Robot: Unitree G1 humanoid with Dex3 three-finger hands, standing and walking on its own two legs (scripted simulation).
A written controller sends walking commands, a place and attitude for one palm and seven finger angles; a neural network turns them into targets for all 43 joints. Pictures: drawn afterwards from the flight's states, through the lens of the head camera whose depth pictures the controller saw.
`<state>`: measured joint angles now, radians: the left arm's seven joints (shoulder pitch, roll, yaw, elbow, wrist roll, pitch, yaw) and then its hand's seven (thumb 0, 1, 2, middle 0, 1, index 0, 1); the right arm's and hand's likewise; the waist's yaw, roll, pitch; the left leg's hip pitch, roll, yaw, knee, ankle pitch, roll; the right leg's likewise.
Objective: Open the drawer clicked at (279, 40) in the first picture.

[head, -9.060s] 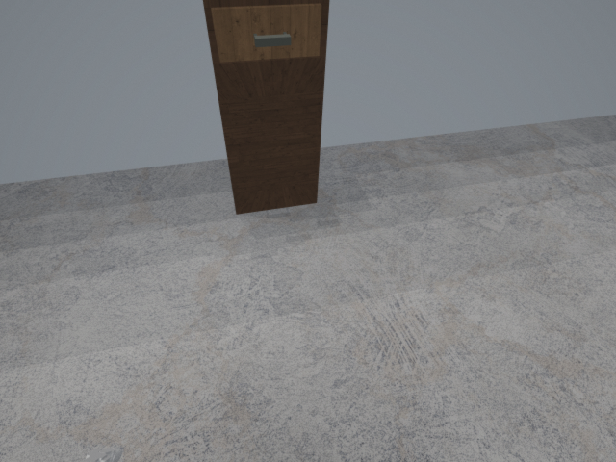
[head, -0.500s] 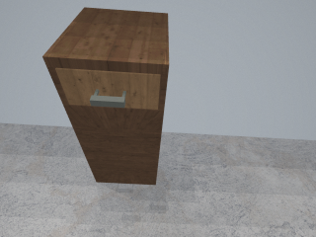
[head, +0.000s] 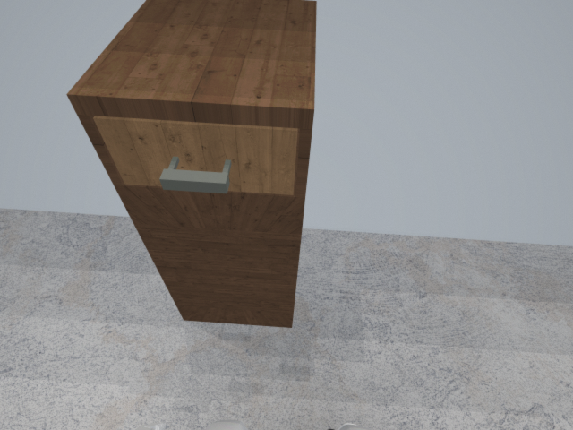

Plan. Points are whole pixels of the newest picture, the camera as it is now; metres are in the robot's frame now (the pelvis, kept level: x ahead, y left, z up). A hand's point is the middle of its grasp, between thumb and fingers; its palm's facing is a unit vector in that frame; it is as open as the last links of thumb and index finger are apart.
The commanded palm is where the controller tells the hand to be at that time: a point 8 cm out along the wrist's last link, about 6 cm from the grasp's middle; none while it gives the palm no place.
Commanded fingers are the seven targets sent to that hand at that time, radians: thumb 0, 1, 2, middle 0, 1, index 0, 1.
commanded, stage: come to a stop and stand still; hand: left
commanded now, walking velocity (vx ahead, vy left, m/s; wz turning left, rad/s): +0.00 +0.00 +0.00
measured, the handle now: (198, 172) +0.52 +0.19 +0.03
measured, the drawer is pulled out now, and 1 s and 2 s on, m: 0.00 0.00 0.00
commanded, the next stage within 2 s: look again from close up in 0.88 s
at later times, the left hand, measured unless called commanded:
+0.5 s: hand out of the picture -0.07 +0.21 -0.15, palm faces +0.00 -0.97 -0.23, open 7.4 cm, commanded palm none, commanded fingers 0.00 0.90 0.90 -0.20 -0.30 -0.20 -0.30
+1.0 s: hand out of the picture -0.09 +0.17 -0.16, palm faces +0.00 -0.99 -0.16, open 7.4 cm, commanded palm none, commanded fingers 0.00 0.90 0.90 -0.20 -0.30 -0.20 -0.30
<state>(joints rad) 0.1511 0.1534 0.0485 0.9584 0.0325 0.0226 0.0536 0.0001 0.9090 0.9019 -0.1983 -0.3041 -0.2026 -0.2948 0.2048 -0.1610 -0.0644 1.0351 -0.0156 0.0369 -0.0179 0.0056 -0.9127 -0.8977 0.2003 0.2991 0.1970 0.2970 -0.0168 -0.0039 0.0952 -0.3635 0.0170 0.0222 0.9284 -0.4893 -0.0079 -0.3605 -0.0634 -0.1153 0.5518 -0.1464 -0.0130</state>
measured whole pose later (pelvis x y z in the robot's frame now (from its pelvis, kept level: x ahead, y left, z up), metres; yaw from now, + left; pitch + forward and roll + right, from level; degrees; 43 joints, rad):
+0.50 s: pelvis -0.05 +0.03 +0.02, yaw -2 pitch -1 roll +0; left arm 0.35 0.13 0.01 1.11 0.01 0.01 0.04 0.00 0.91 0.90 -0.20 -0.30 -0.20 -0.29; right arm 0.27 -0.17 -0.02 1.10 -0.01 0.02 -0.02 0.01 -0.93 -0.90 0.20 0.30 0.20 0.30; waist -0.01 0.04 0.03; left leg -0.24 -0.01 0.09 0.42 -0.16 0.04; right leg -0.13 -0.01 -0.03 0.44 -0.28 0.00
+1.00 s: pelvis -0.06 +0.02 +0.01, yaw -2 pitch -2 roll -1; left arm 0.37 0.09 0.00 1.12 0.02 -0.01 0.05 0.00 0.91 0.90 -0.20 -0.30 -0.20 -0.29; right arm 0.34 -0.12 -0.01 1.15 -0.02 0.02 -0.02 0.01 -0.91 -0.90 0.20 0.30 0.20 0.30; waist -0.01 0.01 0.01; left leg -0.27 0.02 0.07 0.44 -0.15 0.02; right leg -0.16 0.02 -0.04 0.44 -0.26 -0.02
